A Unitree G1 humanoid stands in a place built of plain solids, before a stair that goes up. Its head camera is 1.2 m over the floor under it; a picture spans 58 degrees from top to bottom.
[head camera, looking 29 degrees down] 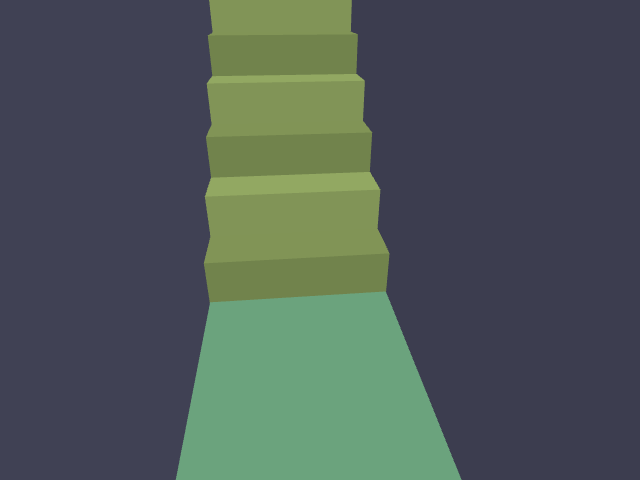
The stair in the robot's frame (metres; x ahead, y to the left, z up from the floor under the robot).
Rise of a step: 0.21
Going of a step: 0.24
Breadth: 0.82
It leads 6 degrees to the left of straight ahead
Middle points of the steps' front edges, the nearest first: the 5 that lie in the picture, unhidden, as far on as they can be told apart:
1.62 0.09 0.21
1.87 0.12 0.42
2.11 0.15 0.62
2.35 0.17 0.83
2.59 0.20 1.04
